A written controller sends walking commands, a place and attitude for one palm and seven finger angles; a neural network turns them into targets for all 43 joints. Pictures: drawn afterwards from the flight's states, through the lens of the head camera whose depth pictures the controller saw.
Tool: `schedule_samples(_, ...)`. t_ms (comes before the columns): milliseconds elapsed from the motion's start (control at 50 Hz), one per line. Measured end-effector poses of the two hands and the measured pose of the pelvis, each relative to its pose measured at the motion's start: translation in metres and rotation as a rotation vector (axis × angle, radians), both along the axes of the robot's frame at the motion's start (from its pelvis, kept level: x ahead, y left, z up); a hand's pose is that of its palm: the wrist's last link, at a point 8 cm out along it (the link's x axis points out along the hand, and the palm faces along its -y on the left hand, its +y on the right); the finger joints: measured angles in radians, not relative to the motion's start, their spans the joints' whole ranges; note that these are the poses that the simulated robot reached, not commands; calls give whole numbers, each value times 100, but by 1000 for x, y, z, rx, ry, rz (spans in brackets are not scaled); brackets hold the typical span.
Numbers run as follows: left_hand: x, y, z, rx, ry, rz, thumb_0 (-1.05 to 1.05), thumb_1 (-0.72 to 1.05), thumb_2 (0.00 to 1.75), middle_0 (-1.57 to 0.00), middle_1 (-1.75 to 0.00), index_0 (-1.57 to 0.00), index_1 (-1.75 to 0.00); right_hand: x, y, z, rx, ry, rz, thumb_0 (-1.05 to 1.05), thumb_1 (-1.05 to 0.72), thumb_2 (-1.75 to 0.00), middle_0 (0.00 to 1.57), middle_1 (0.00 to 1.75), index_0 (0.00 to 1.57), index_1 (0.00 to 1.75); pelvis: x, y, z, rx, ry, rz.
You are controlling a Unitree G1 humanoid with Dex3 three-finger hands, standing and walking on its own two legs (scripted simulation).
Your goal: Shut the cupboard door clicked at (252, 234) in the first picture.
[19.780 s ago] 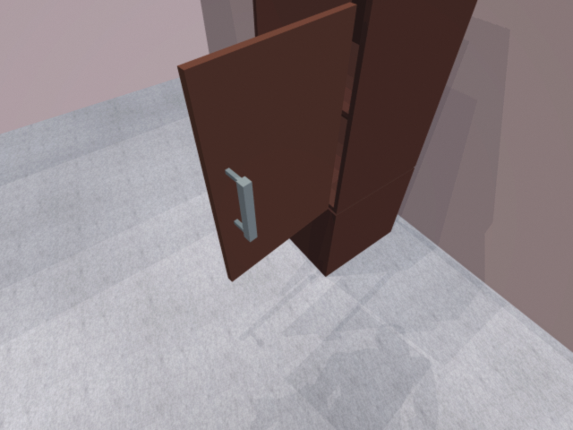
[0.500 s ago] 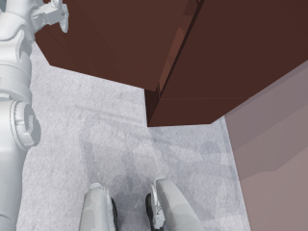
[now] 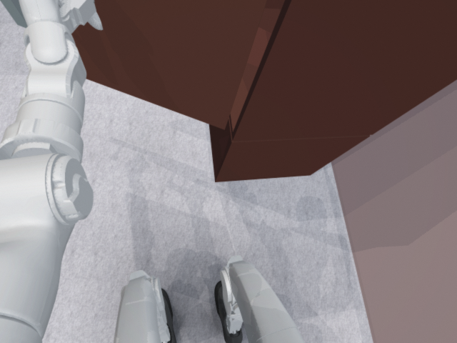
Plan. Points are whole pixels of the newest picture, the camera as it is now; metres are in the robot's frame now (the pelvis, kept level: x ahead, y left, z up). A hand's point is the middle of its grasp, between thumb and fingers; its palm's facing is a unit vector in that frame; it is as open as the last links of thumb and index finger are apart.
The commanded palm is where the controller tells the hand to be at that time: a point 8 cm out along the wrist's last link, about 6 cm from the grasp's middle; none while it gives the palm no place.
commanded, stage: pull the fist back off the door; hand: left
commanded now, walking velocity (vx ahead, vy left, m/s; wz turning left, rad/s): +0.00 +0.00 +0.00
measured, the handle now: out of the picture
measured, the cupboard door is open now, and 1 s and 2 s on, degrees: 65 65 65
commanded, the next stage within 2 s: draw the hand back to the body in 0.64 s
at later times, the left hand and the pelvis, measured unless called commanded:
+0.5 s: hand (90, 56) +0.53 +0.11 +0.09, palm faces +0.06 -1.00 -0.02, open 3.1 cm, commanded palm +0.50 +0.14 +0.10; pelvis +0.02 -0.01 +0.04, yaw +3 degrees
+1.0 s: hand (51, 77) +0.46 +0.13 +0.14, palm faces +0.08 -0.99 -0.07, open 3.1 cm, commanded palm +0.42 +0.18 +0.15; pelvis +0.01 +0.00 +0.07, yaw +1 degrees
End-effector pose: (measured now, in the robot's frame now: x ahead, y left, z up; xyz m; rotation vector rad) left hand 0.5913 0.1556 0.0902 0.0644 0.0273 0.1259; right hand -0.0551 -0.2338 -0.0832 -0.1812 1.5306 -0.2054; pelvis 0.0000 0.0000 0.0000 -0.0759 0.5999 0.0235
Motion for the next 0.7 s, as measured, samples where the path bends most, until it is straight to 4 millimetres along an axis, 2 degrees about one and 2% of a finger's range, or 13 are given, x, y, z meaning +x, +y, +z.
schedule_samples(40,-4,-7,0,33,-13,-20,3,91,91,-130,-150,-129,-150,-1,2,0,23,12,-21,0,-91,-90,20,30,20,30,2,-2,4,6,-8,-1)
schedule_samples(120,-9,-16,7,-17,10,-56,2,91,91,-130,-150,-129,-150,2,1,7,41,12,-57,0,-91,-90,20,30,20,30,8,-6,16,19,-35,-5)
schedule_samples(220,-19,-9,24,-38,39,-30,2,90,90,-130,-150,-130,-150,16,-10,19,36,-33,-53,0,-91,-90,20,30,20,30,18,-12,32,30,-74,-8)
schedule_samples(320,-38,3,30,-9,15,-25,2,90,90,-130,-150,-129,-150,36,-26,26,24,-69,-16,0,-91,-90,20,30,20,30,25,-16,41,42,-107,-5)
schedule_samples(420,-67,8,11,-22,29,-56,2,91,90,-130,-150,-129,-150,62,-42,28,-4,-100,30,0,-91,-90,20,30,20,30,25,-16,44,47,-129,11)
schedule_samples(520,-93,5,-3,-52,-1,-64,2,91,90,-130,-150,-130,-150,92,-52,27,-40,-157,67,0,-91,-90,20,30,20,30,22,-13,44,48,-144,20)
schedule_samples(600,-104,-2,6,-37,-68,-78,2,90,90,-130,-151,-130,-150,112,-51,23,-46,-215,82,0,-91,-90,20,30,20,30,20,-10,43,49,-156,21)
schedule_samples(700,-100,-6,20,-2,-63,-82,2,90,90,-130,-150,-130,-150,124,-40,17,-27,-267,77,0,-91,-90,20,30,20,30,16,-7,42,52,-173,19)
